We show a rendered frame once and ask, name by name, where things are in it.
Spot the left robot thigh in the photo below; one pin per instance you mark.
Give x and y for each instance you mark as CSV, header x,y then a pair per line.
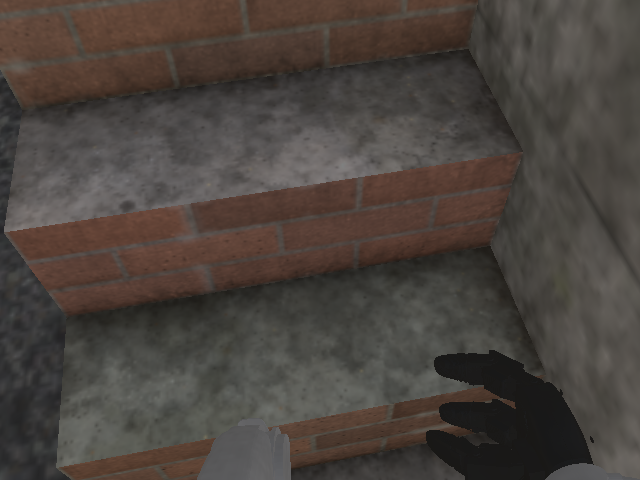
x,y
248,453

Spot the left robot shin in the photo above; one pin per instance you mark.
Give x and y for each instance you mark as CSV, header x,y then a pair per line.
x,y
249,421

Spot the robot right hand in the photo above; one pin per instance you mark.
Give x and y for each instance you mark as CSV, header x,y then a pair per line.
x,y
542,431

